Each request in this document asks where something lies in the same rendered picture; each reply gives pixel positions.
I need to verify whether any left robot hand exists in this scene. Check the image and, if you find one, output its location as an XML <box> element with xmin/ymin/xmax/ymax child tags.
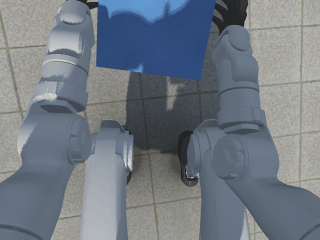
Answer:
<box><xmin>66</xmin><ymin>0</ymin><xmax>98</xmax><ymax>10</ymax></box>

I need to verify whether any carton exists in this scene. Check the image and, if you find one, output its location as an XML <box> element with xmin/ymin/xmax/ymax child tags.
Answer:
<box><xmin>96</xmin><ymin>0</ymin><xmax>216</xmax><ymax>81</ymax></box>

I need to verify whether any robot right thigh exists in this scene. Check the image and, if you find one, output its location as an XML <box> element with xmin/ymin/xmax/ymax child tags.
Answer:
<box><xmin>188</xmin><ymin>127</ymin><xmax>251</xmax><ymax>240</ymax></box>

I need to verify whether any right robot hand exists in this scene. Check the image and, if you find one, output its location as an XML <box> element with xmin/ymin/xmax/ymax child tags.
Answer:
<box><xmin>212</xmin><ymin>0</ymin><xmax>248</xmax><ymax>35</ymax></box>

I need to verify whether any left robot upper arm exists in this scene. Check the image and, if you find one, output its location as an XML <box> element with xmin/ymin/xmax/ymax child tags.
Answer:
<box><xmin>0</xmin><ymin>112</ymin><xmax>93</xmax><ymax>240</ymax></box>

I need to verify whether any robot thigh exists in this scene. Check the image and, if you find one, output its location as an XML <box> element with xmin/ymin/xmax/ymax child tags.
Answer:
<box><xmin>79</xmin><ymin>127</ymin><xmax>134</xmax><ymax>240</ymax></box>
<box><xmin>188</xmin><ymin>127</ymin><xmax>251</xmax><ymax>240</ymax></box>

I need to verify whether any robot left thigh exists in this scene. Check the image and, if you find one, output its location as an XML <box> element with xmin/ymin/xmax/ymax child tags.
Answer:
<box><xmin>79</xmin><ymin>127</ymin><xmax>134</xmax><ymax>240</ymax></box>

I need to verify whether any robot right forearm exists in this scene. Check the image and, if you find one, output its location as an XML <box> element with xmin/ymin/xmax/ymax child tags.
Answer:
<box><xmin>211</xmin><ymin>25</ymin><xmax>276</xmax><ymax>147</ymax></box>

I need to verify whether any robot left forearm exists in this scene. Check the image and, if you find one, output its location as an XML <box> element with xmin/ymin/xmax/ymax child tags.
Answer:
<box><xmin>17</xmin><ymin>0</ymin><xmax>95</xmax><ymax>157</ymax></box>

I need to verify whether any right robot upper arm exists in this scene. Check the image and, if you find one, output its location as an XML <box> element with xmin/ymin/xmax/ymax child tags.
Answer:
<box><xmin>211</xmin><ymin>133</ymin><xmax>320</xmax><ymax>240</ymax></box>

